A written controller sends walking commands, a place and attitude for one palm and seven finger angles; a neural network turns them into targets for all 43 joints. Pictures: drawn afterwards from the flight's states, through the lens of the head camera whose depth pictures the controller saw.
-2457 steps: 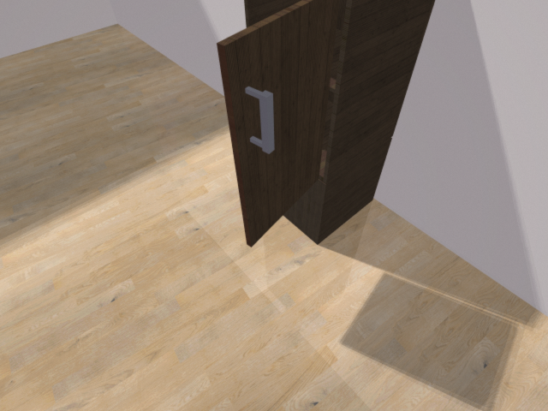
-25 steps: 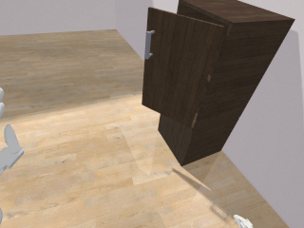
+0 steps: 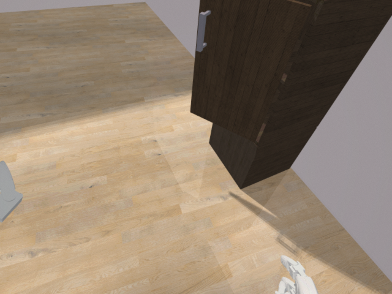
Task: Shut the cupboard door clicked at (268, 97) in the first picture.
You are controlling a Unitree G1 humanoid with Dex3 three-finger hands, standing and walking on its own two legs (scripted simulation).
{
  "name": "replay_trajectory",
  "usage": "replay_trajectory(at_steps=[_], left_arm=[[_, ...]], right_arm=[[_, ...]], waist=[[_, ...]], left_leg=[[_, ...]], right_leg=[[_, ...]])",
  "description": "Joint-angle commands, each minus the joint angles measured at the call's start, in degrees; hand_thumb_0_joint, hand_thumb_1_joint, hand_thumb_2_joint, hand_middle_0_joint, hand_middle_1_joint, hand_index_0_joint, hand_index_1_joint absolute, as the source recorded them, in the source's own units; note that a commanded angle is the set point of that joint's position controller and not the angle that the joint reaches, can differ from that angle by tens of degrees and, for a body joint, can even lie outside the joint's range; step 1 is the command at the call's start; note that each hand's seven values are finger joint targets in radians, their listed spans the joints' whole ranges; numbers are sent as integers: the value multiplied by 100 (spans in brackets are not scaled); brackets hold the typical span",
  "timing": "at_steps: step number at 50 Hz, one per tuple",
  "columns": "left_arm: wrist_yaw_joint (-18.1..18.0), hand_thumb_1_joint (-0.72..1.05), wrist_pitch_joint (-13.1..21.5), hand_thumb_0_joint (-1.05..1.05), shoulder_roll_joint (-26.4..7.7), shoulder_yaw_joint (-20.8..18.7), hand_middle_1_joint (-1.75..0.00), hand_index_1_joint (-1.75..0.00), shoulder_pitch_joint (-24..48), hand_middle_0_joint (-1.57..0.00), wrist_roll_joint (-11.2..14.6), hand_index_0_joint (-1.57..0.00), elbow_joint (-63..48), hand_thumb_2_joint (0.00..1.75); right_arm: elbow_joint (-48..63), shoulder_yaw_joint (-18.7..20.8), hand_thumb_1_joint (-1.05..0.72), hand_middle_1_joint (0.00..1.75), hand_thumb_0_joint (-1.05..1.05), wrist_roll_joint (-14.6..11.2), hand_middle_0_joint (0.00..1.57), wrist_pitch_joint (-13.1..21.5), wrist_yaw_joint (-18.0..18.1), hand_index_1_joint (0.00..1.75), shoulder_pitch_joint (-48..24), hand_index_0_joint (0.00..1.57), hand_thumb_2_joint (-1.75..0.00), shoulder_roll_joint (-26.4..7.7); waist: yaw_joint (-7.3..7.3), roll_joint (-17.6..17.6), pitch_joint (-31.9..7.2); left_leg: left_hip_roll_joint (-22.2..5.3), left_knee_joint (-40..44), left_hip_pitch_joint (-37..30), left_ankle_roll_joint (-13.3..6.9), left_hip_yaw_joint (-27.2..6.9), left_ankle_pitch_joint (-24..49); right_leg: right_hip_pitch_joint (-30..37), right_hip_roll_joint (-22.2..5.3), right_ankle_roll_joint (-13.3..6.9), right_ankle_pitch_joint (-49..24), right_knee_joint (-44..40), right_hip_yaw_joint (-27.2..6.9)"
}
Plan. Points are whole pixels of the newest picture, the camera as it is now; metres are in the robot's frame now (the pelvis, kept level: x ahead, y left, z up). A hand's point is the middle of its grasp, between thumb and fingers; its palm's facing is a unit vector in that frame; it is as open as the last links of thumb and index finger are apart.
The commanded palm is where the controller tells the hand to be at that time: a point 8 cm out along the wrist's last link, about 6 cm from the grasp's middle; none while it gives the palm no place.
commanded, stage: stop stepping back and stand still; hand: left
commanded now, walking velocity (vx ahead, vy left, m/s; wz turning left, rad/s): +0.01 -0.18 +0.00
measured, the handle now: (203, 31) +0.96 +0.01 +0.09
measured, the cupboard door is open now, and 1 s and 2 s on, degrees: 33 33 33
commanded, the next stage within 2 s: let the arm hang, fingers relaxed in 0.54 s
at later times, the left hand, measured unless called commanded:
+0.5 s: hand (44, 191) +0.23 +0.24 +0.16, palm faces +0.40 -0.78 -0.49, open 7.4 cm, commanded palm +0.16 +0.28 +0.18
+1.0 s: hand out of the picture +0.04 +0.18 -0.17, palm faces +0.04 -0.98 -0.18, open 6.9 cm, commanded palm none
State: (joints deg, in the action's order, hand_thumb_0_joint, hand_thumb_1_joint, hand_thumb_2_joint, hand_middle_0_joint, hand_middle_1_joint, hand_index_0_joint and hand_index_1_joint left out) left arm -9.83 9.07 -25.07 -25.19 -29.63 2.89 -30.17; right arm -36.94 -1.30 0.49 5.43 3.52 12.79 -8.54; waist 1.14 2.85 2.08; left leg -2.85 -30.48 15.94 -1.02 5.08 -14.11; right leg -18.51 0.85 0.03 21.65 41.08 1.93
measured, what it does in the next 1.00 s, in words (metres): steps on the spot: right foot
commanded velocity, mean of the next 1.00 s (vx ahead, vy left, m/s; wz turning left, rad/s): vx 0.00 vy -0.01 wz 0.00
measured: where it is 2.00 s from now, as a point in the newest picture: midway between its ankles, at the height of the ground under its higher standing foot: outside the picture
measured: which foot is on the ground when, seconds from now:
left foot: down 0.00-1.00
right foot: up 0.00-0.10, down 0.12-1.00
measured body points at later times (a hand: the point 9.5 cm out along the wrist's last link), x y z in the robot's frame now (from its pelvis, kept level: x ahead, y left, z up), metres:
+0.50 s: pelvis +0.02 -0.02 +0.00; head +0.03 -0.02 +0.45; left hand +0.20 +0.28 +0.18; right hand +0.16 -0.28 -0.09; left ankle +0.03 +0.11 -0.74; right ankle +0.00 -0.11 -0.74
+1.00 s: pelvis -0.01 +0.00 +0.00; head +0.01 +0.02 +0.45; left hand +0.04 +0.23 -0.16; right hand +0.05 -0.24 -0.14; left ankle +0.03 +0.11 -0.74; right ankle +0.00 -0.11 -0.74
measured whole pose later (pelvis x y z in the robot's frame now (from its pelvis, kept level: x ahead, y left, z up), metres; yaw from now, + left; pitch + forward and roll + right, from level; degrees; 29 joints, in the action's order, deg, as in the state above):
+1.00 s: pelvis -0.01 +0.00 +0.00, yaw +1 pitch -1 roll -1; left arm -1.4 -2.2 -10.8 -1.0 -14.9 -0.4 52.6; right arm -54.1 -1.5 1.5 -2.1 0.3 13.2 -11.0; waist 0.5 1.9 3.4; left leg -1.8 -28.8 15.8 -0.8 4.3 -12.1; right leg -12.2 -0.8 -1.3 14.8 27.9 6.5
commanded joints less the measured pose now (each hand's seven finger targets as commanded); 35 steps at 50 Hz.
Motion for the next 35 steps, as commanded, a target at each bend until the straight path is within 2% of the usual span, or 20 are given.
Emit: replay_trajectory(at_steps=[1,3,5,7,8,9,10,12,13,16,18,19,21,24,27,31,32,33,34,35], left_arm=[[-49,90,467,0,-926,-640,-30,-30,-134,-20,18,-20,-1517,90],[-9,90,429,0,-1012,-749,-30,-30,-299,-20,35,-20,-1336,90],[4,90,413,0,-1026,-779,-30,-30,-310,-20,69,-20,-1213,90],[-30,90,435,0,-1135,-924,-30,-30,-336,-20,108,-20,-1130,90],[-44,90,410,0,-1064,-867,-30,-30,-406,-20,131,-20,-1159,90],[-59,90,366,0,-1026,-833,-30,-30,-615,-20,156,-20,-1105,90],[-85,90,349,0,-1008,-812,-30,-30,-702,-20,176,-20,-1150,90],[-140,90,346,0,-1058,-845,-30,-30,-726,-20,169,-20,-1254,90],[-169,90,344,0,-1184,-953,-30,-30,-732,-20,152,-20,-1298,90],[-195,90,357,0,-1080,-859,-30,-30,-683,-20,112,-20,-1194,90],[-215,90,377,0,-1183,-938,-30,-30,-543,-20,70,-20,-1107,90],[-206,90,386,0,-1039,-789,-30,-30,-514,-20,57,-20,-1016,90],[-206,90,394,0,-972,-703,-30,-30,-423,-20,35,-20,-828,90],[-200,90,405,0,-919,-583,-30,-30,-266,-20,1,-20,-815,90],[-189,90,402,0,-906,-530,-30,-30,-203,-20,-10,-20,-846,90],[-174,90,390,0,-886,-489,-30,-30,-127,-20,-18,-20,-887,90],[689,90,-465,0,21,2002,-30,-30,461,-20,-378,-20,3308,90],[860,90,-886,0,213,1923,-30,-30,516,-20,-351,-20,3497,90],[928,90,-907,0,339,1965,-30,-30,642,-20,-375,-20,3724,90],[968,90,-892,0,295,2007,-30,-30,871,-20,-388,-20,4034,90]], right_arm=[[947,366,-90,30,0,-38,20,240,-75,30,-395,20,-90,-980],[1004,366,-90,30,0,-59,20,202,-75,30,-344,20,-90,-1000],[1052,361,-90,30,0,-73,20,130,-62,30,-304,20,-90,-971],[1066,352,-90,30,0,-78,20,79,-33,30,-305,20,-90,-922],[1035,375,-90,30,0,-129,20,55,-46,30,-232,20,-90,-917],[1047,383,-90,30,0,-161,20,30,-40,30,-264,20,-90,-883],[1053,369,-90,30,0,-169,20,-10,-32,30,-262,20,-90,-861],[1051,333,-90,30,0,-170,20,-50,11,30,-367,20,-90,-826],[1038,326,-90,30,0,-167,20,-58,36,30,-398,20,-90,-843],[1028,312,-90,30,0,-161,20,-95,98,30,-459,20,-90,-856],[1011,337,-90,30,0,-165,20,-97,139,30,-488,20,-90,-909],[1003,330,-90,30,0,-168,20,-93,144,30,-470,20,-90,-897],[995,345,-90,30,0,-177,20,-86,150,30,-437,20,-90,-929],[983,352,-90,30,0,-177,20,-55,155,30,-455,20,-90,-950],[1007,358,-90,30,0,-179,20,-40,153,30,-457,20,-90,-980],[1055,339,-90,30,0,-174,20,-26,157,30,-465,20,-90,-980],[189,507,-90,30,0,-190,20,275,-419,30,-1014,20,-90,-2062],[76,598,-90,30,0,-132,20,50,-412,30,-553,20,-90,-1812],[43,537,-90,30,0,-64,20,-50,-389,30,-344,20,-90,-1742],[26,470,-90,30,0,-41,20,-153,-385,30,-353,20,-90,-1722]], waist=[[-34,-1581,-540],[-38,-1483,-657],[4,-1236,-771],[24,-1057,-977],[39,-666,-1219],[29,-390,-1383],[40,-214,-1459],[39,-130,-1385],[40,-281,-1360],[23,-410,-1046],[8,-518,-891],[18,-528,-817],[2,-446,-739],[-7,-491,-701],[-34,-463,-738],[-56,-621,-718],[94,-742,-176],[43,-645,-635],[-24,-456,-643],[-63,-143,-552]], left_leg=[[-1334,1316,-222,-254,-991,697],[-1214,1019,-209,-144,-771,1106],[-1061,766,-2,-47,-647,1291],[-844,513,110,26,-477,1195],[-698,227,28,84,-421,1353],[-549,-5,-102,110,-267,1246],[-434,-100,-89,129,-256,1145],[-311,-109,-101,129,-239,908],[-317,-46,-100,128,-273,994],[-348,135,-114,87,-322,1072],[-357,190,-61,73,-342,1016],[-337,168,-63,73,-332,1000],[-307,189,-62,61,-333,871],[-285,202,-74,48,-371,819],[-289,240,-151,22,-373,1008],[-326,403,-147,19,-417,1097],[-502,-269,162,4,-397,2124],[-522,-75,-84,11,-425,2019],[-587,-20,96,-83,-528,1570],[-576,65,276,-142,-657,1295]], right_leg=[[342,62,64,-424,-776,272],[710,94,55,-834,-1423,334],[1169,-15,10,-1420,-1674,196],[1385,-311,-81,-2336,-1515,-59],[1498,-503,-214,-2850,-1446,-301],[1433,-681,-288,-3252,-1419,-572],[1435,-817,-342,-3462,-1422,-703],[1265,-907,-338,-3369,-1497,-778],[1258,-932,-336,-3400,-1466,-727],[1020,-745,-205,-2896,-1543,-569],[962,-739,-188,-2654,-1639,-572],[919,-743,-192,-2611,-1681,-615],[850,-729,-177,-2325,-1790,-624],[824,-772,-188,-2095,-1870,-635],[867,-694,-133,-2257,-1851,-561],[935,-594,-98,-2189,-1803,-455],[314,-992,-179,-2964,-1055,173],[331,-830,-212,-2532,-1268,-196],[344,-769,-219,-2019,-1203,-66],[364,-701,-223,-1721,-1196,-55]])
